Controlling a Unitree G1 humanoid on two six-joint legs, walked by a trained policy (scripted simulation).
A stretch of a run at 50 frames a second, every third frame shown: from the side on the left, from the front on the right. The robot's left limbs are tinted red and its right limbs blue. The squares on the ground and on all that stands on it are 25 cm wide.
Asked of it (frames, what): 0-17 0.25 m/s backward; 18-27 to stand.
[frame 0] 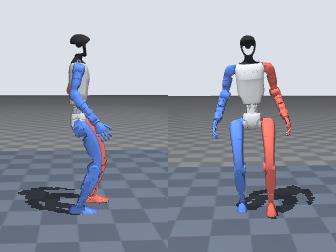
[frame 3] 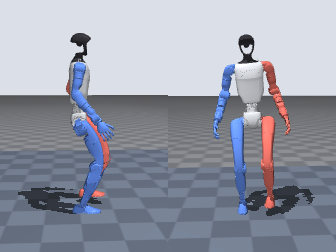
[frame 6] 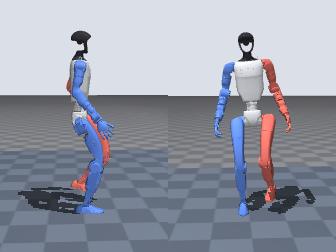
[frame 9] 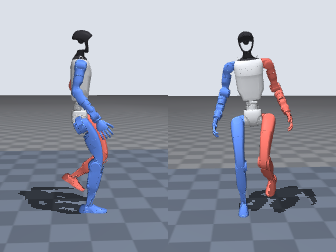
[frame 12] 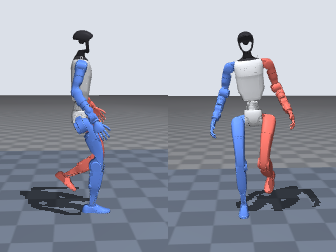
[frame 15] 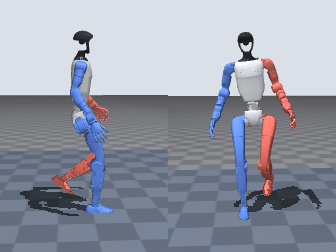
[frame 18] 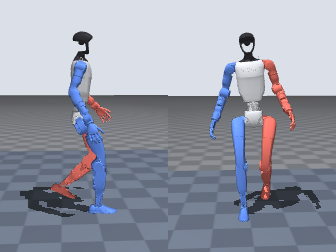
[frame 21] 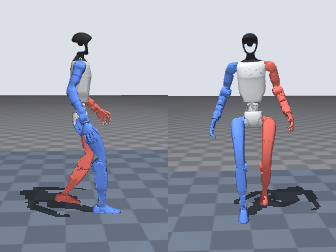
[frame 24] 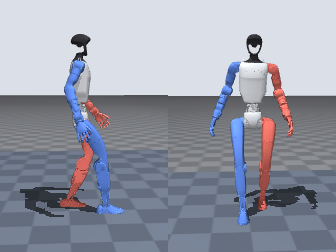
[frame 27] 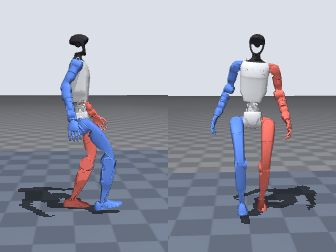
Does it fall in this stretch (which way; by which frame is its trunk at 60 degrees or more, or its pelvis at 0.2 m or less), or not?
no
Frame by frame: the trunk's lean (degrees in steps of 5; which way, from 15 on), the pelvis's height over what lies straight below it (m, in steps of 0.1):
0: 5, 0.7
3: 5, 0.8
6: 5, 0.8
9: 5, 0.8
12: 5, 0.8
15: 5, 0.8
18: 5, 0.8
21: 5, 0.8
24: 0, 0.8
27: 5, 0.8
